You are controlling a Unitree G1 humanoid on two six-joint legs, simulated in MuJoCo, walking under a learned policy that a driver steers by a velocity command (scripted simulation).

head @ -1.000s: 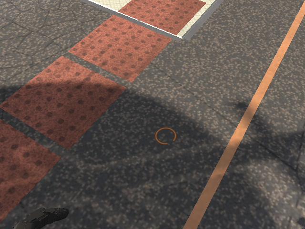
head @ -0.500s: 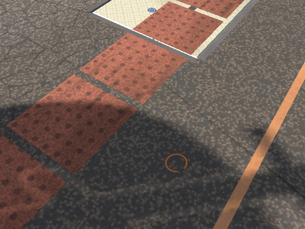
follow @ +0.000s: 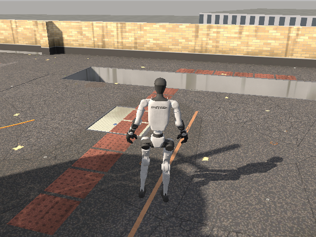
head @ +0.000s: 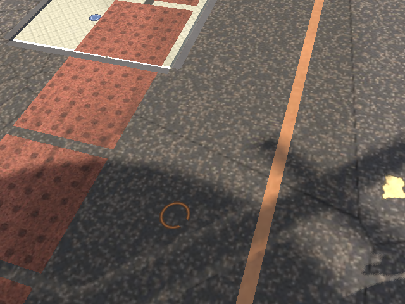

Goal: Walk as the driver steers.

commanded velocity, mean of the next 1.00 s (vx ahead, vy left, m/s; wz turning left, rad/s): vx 0.31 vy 0.00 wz -0.38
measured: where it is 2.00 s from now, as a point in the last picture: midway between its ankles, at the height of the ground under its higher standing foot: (301, 199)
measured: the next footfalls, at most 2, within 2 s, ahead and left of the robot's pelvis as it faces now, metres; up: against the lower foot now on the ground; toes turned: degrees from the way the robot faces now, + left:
left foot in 0.18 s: +0.07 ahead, +0.14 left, +0.00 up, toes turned -14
right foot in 0.66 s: +0.14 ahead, -0.20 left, +0.00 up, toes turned -24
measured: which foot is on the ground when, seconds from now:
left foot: up 0.00-0.16, down 0.18-0.66, up 0.68-1.00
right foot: down 0.00-0.18, up 0.20-0.64, down 0.66-1.00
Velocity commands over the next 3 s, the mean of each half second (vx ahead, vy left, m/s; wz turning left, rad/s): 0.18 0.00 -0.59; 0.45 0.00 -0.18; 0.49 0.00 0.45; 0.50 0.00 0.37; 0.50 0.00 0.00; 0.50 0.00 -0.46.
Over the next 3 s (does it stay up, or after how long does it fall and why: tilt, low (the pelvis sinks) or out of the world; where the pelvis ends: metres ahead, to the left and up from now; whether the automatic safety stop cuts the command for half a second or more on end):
stays up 1.33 -0.27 0.00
